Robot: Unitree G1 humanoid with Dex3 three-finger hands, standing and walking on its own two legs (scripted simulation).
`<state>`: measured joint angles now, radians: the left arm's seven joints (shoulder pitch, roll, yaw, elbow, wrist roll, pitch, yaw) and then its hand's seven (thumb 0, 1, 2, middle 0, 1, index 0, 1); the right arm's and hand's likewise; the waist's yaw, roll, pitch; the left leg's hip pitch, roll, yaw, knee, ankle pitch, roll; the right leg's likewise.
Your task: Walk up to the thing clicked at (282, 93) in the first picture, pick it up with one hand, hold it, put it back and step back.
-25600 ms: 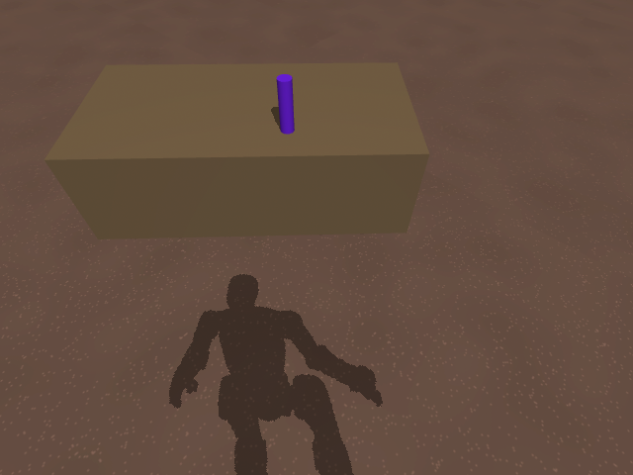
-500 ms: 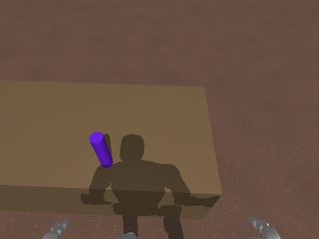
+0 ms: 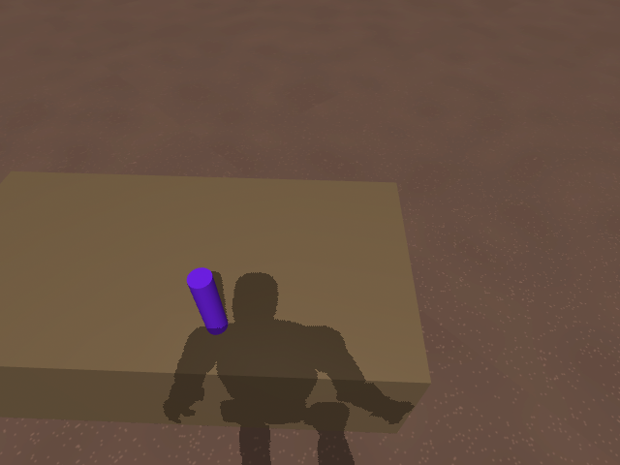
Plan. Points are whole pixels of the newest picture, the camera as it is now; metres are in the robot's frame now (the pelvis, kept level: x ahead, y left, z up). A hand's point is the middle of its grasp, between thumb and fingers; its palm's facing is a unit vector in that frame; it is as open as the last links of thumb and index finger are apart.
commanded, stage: stand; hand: left
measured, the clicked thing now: (209, 303) +0.48 +0.23 -0.26
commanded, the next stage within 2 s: step back in 1.76 s
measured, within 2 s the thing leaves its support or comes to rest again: neither
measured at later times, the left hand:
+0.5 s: hand out of the picture +0.06 +0.24 -0.16, palm faces -0.04 -0.94 -0.33, open 7.3 cm
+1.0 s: hand out of the picture +0.09 +0.24 -0.15, palm faces -0.03 -0.94 -0.34, open 7.3 cm
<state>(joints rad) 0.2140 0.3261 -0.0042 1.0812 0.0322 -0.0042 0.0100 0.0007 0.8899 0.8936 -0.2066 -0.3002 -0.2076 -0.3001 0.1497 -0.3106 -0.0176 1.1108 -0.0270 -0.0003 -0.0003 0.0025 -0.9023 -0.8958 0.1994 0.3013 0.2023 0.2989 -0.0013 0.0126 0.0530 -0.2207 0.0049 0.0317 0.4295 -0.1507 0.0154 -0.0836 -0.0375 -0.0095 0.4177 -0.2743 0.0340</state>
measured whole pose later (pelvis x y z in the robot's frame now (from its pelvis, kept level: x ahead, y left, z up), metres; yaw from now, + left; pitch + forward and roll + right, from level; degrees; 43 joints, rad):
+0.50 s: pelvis +0.01 -0.01 +0.00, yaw +0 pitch -3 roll +0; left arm 0.16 0.32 0.00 1.15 0.02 -0.01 0.01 0.00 0.91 0.90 -0.21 -0.30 -0.21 -0.30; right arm 0.12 -0.33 -0.01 1.17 -0.02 0.00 0.00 0.00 -0.90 -0.90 0.20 0.30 0.20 0.30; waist -0.01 0.01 0.06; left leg -0.18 0.01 0.03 0.36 -0.12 0.01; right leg -0.04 -0.03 -0.01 0.34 -0.24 0.03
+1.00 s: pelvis +0.02 -0.01 +0.01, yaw -1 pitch -3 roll +0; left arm 0.13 0.33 0.01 1.14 0.02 0.00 0.00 0.00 0.91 0.90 -0.21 -0.30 -0.21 -0.30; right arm 0.10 -0.33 -0.01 1.17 -0.02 -0.01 0.00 0.00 -0.90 -0.90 0.20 0.30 0.20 0.30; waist -0.01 0.00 0.05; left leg -0.16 0.01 0.04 0.34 -0.14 0.00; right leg -0.02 -0.03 0.00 0.31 -0.25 0.03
